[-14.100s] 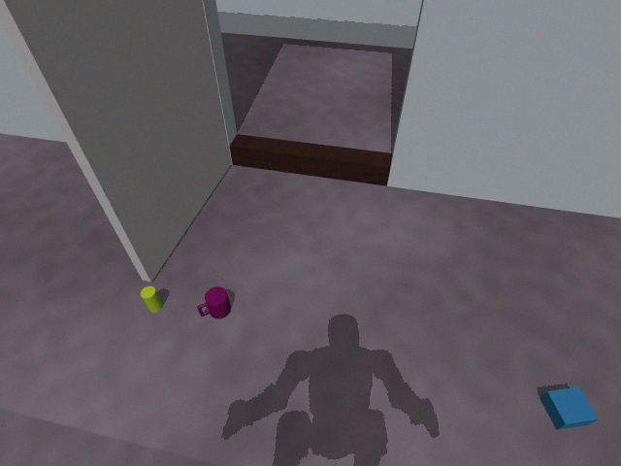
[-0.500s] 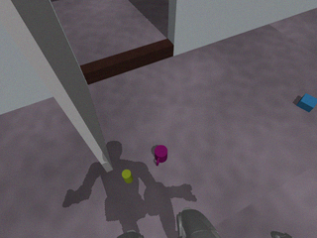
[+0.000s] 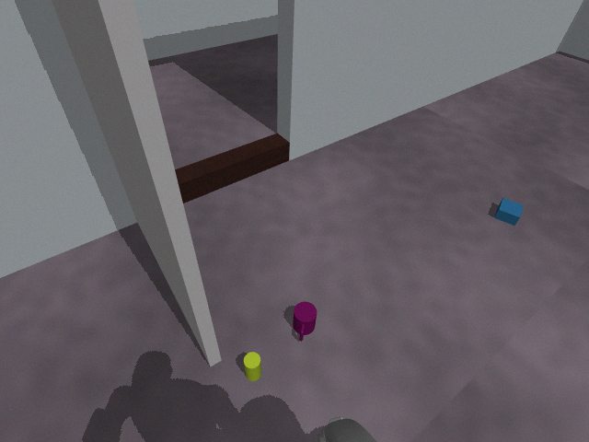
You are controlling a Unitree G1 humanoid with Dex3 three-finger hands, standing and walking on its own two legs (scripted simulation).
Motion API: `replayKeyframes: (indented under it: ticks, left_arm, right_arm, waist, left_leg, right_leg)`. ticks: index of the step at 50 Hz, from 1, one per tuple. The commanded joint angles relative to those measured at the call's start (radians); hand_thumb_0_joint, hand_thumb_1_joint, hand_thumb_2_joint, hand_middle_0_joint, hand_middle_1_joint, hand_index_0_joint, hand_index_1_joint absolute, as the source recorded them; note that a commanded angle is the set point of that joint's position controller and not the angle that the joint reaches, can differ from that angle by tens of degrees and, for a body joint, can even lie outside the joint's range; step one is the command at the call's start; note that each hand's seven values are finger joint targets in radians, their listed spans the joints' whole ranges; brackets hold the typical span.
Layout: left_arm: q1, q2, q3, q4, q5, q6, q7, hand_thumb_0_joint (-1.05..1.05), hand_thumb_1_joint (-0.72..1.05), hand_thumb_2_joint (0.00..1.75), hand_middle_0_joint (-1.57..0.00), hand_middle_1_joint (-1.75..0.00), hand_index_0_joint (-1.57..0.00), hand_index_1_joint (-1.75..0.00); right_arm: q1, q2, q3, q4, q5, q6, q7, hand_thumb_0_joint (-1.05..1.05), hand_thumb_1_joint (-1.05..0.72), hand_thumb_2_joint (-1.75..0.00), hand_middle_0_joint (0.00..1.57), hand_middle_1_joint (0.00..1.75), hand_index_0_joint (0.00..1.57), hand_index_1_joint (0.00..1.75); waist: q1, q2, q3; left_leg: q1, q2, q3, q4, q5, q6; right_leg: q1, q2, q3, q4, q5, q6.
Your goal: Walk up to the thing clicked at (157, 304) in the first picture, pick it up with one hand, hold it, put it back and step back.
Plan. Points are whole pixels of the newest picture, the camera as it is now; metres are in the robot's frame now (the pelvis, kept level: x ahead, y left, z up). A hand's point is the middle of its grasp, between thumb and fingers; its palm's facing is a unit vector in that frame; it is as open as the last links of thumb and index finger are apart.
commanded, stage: walk up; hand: left
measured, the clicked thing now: (252, 366) +0.53 +0.10 -0.68
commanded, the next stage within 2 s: none
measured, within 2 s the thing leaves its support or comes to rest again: neither
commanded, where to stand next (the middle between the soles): +0.11 -0.10 m, yaw -7 degrees
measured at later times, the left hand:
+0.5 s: hand (181, 428) +0.21 +0.17 -0.12, palm faces -0.21 -0.92 -0.33, open 7.4 cm
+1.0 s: hand (195, 427) +0.21 +0.15 -0.13, palm faces -0.18 -0.90 -0.39, open 7.4 cm
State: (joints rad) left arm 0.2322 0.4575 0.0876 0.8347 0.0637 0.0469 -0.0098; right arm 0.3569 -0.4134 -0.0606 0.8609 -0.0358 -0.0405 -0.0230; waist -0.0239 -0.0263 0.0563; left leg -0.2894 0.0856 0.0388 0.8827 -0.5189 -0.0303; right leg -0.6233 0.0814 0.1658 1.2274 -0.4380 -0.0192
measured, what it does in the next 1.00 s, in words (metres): steps to the right: right foot, then left foot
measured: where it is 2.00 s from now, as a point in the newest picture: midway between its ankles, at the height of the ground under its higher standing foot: outside the picture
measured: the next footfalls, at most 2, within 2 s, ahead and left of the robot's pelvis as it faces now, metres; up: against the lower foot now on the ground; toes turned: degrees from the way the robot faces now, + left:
right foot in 0.38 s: +0.08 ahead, -0.22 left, +0.00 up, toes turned -10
left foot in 0.70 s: +0.19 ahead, +0.02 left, +0.00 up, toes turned -9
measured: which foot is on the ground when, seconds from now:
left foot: down 0.00-0.42, up 0.44-0.68, down 0.70-1.00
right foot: up 0.00-0.36, down 0.38-1.00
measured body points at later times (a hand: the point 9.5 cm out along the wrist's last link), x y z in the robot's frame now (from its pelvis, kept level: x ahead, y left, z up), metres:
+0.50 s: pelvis +0.06 -0.07 +0.02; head +0.10 -0.07 +0.47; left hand +0.22 +0.22 -0.10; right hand +0.01 -0.41 -0.09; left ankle +0.02 +0.11 -0.63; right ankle +0.07 -0.20 -0.70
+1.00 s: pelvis +0.08 -0.09 +0.01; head +0.13 -0.11 +0.46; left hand +0.22 +0.20 -0.11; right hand +0.14 -0.43 -0.10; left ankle +0.20 +0.02 -0.69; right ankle +0.04 -0.21 -0.70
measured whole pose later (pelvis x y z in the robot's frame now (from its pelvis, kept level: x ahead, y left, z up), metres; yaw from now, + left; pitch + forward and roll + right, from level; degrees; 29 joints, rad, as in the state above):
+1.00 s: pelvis +0.08 -0.09 +0.01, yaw -10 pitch -2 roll -2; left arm 0.13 0.36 0.03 0.94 0.00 0.00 0.02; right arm 0.11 -0.41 -0.03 0.89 0.00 0.01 0.00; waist 0.00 0.05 0.15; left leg -0.49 0.07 -0.01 0.76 -0.25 0.00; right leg -0.28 0.02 -0.02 0.74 -0.43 0.00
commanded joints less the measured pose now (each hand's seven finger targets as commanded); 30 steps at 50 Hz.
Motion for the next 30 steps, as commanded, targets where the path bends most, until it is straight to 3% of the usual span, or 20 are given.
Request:
replayKeyframes:
  ticks: [1,2,5,7,8,9,11,13,15,17,18,19,20,21,22,23,25,26,28,30]
  left_arm:
    - [0.025,0.194,0.092,-0.055,-0.024,-0.009,-0.050,0.00,0.90,0.90,-0.20,-0.30,-0.20,-0.30]
    - [0.007,0.188,0.096,-0.062,-0.024,-0.001,-0.060,0.00,0.90,0.90,-0.20,-0.30,-0.20,-0.30]
    - [0.009,0.169,0.086,-0.068,-0.030,0.004,-0.080,0.00,0.90,0.90,-0.20,-0.30,-0.20,-0.30]
    - [-0.027,0.162,0.080,-0.078,-0.037,0.004,-0.086,0.00,0.90,0.90,-0.20,-0.30,-0.20,-0.30]
    - [-0.070,0.168,0.076,-0.085,-0.036,0.002,-0.087,0.00,0.90,0.90,-0.20,-0.30,-0.20,-0.30]
    - [-0.095,0.160,0.071,-0.094,-0.038,-0.001,-0.088,0.00,0.90,0.90,-0.20,-0.30,-0.20,-0.30]
    - [-0.118,0.160,0.062,-0.095,-0.041,-0.007,-0.086,0.00,0.90,0.90,-0.20,-0.30,-0.20,-0.30]
    - [-0.148,0.149,0.053,-0.093,-0.045,-0.013,-0.086,0.00,0.90,0.90,-0.20,-0.30,-0.20,-0.30]
    - [-0.152,0.144,0.046,-0.089,-0.048,-0.020,-0.089,0.00,0.90,0.90,-0.20,-0.30,-0.20,-0.30]
    - [-0.052,0.138,0.052,-0.046,-0.053,-0.025,-0.082,0.00,0.90,0.90,-0.20,-0.30,-0.20,-0.30]
    - [0.024,0.146,0.059,-0.008,-0.053,-0.034,-0.074,0.00,0.90,0.90,-0.20,-0.30,-0.20,-0.30]
    - [0.124,0.193,0.082,0.036,-0.049,-0.045,-0.061,0.00,0.90,0.90,-0.20,-0.30,-0.20,-0.30]
    - [0.193,0.266,0.112,0.041,-0.039,-0.049,-0.046,0.00,0.90,0.90,-0.20,-0.30,-0.20,-0.30]
    - [0.170,0.321,0.117,0.003,-0.039,-0.054,-0.031,0.00,0.90,0.90,-0.20,-0.30,-0.20,-0.30]
    - [0.159,0.329,0.108,-0.013,-0.053,-0.052,-0.031,0.00,0.90,0.90,-0.20,-0.30,-0.20,-0.30]
    - [0.122,0.309,0.106,-0.028,-0.064,-0.052,-0.027,0.00,0.90,0.90,-0.20,-0.30,-0.20,-0.30]
    - [0.023,0.221,0.071,-0.054,-0.071,-0.054,-0.015,0.00,0.90,0.90,-0.20,-0.30,-0.20,-0.30]
    - [-0.002,0.200,0.062,-0.057,-0.067,-0.059,-0.009,0.00,0.90,0.90,-0.20,-0.30,-0.20,-0.30]
    - [-0.021,0.164,0.040,-0.057,-0.058,-0.074,0.001,0.00,0.90,0.90,-0.20,-0.30,-0.20,-0.30]
    - [-0.036,0.144,0.025,-0.053,-0.054,-0.084,0.013,0.00,0.90,0.90,-0.20,-0.30,-0.20,-0.30]
  right_arm:
    - [-0.004,-0.351,-0.100,-0.034,0.019,-0.075,-0.060,0.00,-0.90,-0.90,0.20,0.30,0.20,0.30]
    - [0.010,-0.351,-0.100,-0.023,0.019,-0.080,-0.059,0.00,-0.90,-0.90,0.20,0.30,0.20,0.30]
    - [-0.017,-0.323,-0.092,-0.031,0.013,-0.084,-0.053,0.00,-0.90,-0.90,0.20,0.30,0.20,0.30]
    - [0.016,-0.316,-0.090,-0.029,0.012,-0.085,-0.049,0.00,-0.90,-0.90,0.20,0.30,0.20,0.30]
    - [0.055,-0.310,-0.087,-0.022,0.009,-0.084,-0.044,0.00,-0.90,-0.90,0.20,0.30,0.20,0.30]
    - [0.075,-0.312,-0.088,-0.021,0.009,-0.082,-0.041,0.00,-0.90,-0.90,0.20,0.30,0.20,0.30]
    - [0.095,-0.321,-0.089,-0.025,0.008,-0.080,-0.035,0.00,-0.90,-0.90,0.20,0.30,0.20,0.30]
    - [0.103,-0.328,-0.087,-0.030,0.007,-0.073,-0.029,0.00,-0.90,-0.90,0.20,0.30,0.20,0.30]
    - [0.076,-0.349,-0.086,-0.047,0.006,-0.064,-0.022,0.00,-0.90,-0.90,0.20,0.30,0.20,0.30]
    - [0.043,-0.354,-0.080,-0.060,0.004,-0.048,-0.018,0.00,-0.90,-0.90,0.20,0.30,0.20,0.30]
    - [0.051,-0.336,-0.072,-0.066,0.008,-0.038,-0.014,0.00,-0.90,-0.90,0.20,0.30,0.20,0.30]
    - [0.103,-0.272,-0.047,-0.067,0.014,-0.034,-0.013,0.00,-0.90,-0.90,0.20,0.30,0.20,0.30]
    - [0.135,-0.205,-0.019,-0.087,0.028,-0.037,-0.012,0.00,-0.90,-0.90,0.20,0.30,0.20,0.30]
    - [0.135,-0.168,0.003,-0.122,0.046,-0.041,-0.015,0.00,-0.90,-0.90,0.20,0.30,0.20,0.30]
    - [0.020,-0.251,-0.032,-0.126,0.049,-0.035,-0.024,0.00,-0.90,-0.90,0.20,0.30,0.20,0.30]
    - [-0.010,-0.278,-0.044,-0.120,0.044,-0.033,-0.029,0.00,-0.90,-0.90,0.20,0.30,0.20,0.30]
    - [0.050,-0.253,-0.038,-0.077,0.054,-0.031,-0.024,0.00,-0.90,-0.90,0.20,0.30,0.20,0.30]
    - [0.093,-0.235,-0.031,-0.055,0.057,-0.032,-0.021,0.00,-0.90,-0.90,0.20,0.30,0.20,0.30]
    - [0.099,-0.200,-0.021,-0.039,0.048,-0.031,-0.017,0.00,-0.90,-0.90,0.20,0.30,0.20,0.30]
    - [0.064,-0.172,-0.013,-0.030,0.049,-0.025,-0.017,0.00,-0.90,-0.90,0.20,0.30,0.20,0.30]
  waist:
    - [0.048,0.093,0.183]
    - [0.037,0.133,0.169]
    - [0.052,0.208,0.135]
    - [0.028,0.230,0.111]
    - [-0.002,0.228,0.100]
    - [-0.014,0.243,0.089]
    - [-0.027,0.248,0.078]
    - [-0.038,0.270,0.068]
    - [-0.030,0.303,0.051]
    - [0.019,0.314,0.001]
    - [0.051,0.220,-0.040]
    - [0.091,0.031,-0.111]
    - [0.128,-0.145,-0.149]
    - [0.119,-0.307,-0.118]
    - [0.148,-0.208,-0.091]
    - [0.128,-0.153,-0.036]
    - [0.045,-0.071,0.027]
    - [0.022,-0.082,0.026]
    - [0.012,-0.108,0.005]
    - [0.021,-0.142,0.000]
  left_leg:
    - [0.012,0.241,-0.335,-0.548,0.053,0.106]
    - [0.011,0.240,-0.321,-0.558,0.071,0.116]
    - [0.096,0.206,-0.184,-0.548,0.148,0.125]
    - [0.155,0.211,-0.152,-0.547,0.192,0.147]
    - [0.190,0.208,-0.143,-0.539,0.232,0.149]
    - [0.230,0.221,-0.129,-0.530,0.297,0.161]
    - [0.257,0.240,-0.107,-0.517,0.370,0.180]
    - [0.239,0.236,-0.044,-0.489,0.452,0.179]
    - [0.215,0.240,0.006,-0.461,0.477,0.185]
    - [0.162,0.245,0.025,-0.370,0.559,0.182]
    - [0.137,0.201,0.072,-0.205,0.617,0.170]
    - [0.054,0.139,0.107,0.040,0.561,0.138]
    - [-0.131,0.081,0.071,0.220,0.403,0.100]
    - [-0.359,-0.049,0.029,0.301,-0.023,0.071]
    - [-0.375,-0.036,-0.021,0.387,-0.081,0.067]
    - [-0.364,0.009,-0.052,0.415,-0.069,0.066]
    - [-0.277,0.028,-0.086,0.315,-0.012,0.070]
    - [-0.235,0.024,-0.071,0.240,0.023,0.068]
    - [-0.169,0.004,-0.024,0.134,0.072,0.057]
    - [-0.123,0.009,-0.007,0.010,0.120,0.040]
  right_leg:
    - [-0.185,-0.047,0.076,0.042,0.186,0.010]
    - [-0.157,-0.053,0.073,0.036,0.193,0.016]
    - [-0.136,-0.056,0.058,-0.033,0.244,0.022]
    - [-0.129,-0.070,0.038,-0.088,0.239,0.029]
    - [-0.122,-0.074,0.017,-0.129,0.223,0.034]
    - [-0.127,-0.082,0.002,-0.171,0.206,0.034]
    - [-0.093,-0.102,-0.034,-0.236,0.163,0.030]
    - [-0.015,-0.117,-0.091,-0.341,0.120,0.020]
    - [0.090,-0.139,-0.171,-0.455,0.038,0.005]
    - [0.264,-0.127,-0.226,-0.553,0.028,-0.022]
    - [0.392,-0.090,-0.254,-0.675,0.108,-0.034]
    - [0.567,-0.048,-0.251,-0.709,0.135,-0.037]
    - [0.690,-0.149,0.001,-0.736,0.057,-0.080]
    - [0.747,-0.341,0.347,-0.849,0.092,-0.179]
    - [0.646,-0.433,0.481,-0.915,0.135,-0.298]
    - [0.558,-0.438,0.416,-0.909,0.144,-0.321]
    - [0.408,-0.318,0.155,-0.809,0.263,-0.246]
    - [0.376,-0.281,0.071,-0.776,0.363,-0.222]
    - [0.321,-0.258,-0.013,-0.736,0.582,-0.223]
    - [0.287,-0.278,-0.030,-0.706,0.737,-0.228]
